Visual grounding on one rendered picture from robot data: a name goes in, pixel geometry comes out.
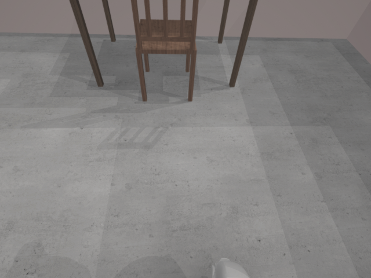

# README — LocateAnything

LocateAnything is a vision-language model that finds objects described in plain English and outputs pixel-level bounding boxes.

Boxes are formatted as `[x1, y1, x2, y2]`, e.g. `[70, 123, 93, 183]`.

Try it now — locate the robot right thigh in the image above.
[210, 261, 250, 278]

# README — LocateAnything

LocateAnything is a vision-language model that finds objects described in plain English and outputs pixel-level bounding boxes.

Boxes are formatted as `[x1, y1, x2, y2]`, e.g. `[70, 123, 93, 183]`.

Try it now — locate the chair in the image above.
[131, 0, 199, 101]

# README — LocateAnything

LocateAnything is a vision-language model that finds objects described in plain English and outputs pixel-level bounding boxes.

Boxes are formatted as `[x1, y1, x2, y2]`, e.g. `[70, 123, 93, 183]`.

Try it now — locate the table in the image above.
[70, 0, 258, 87]

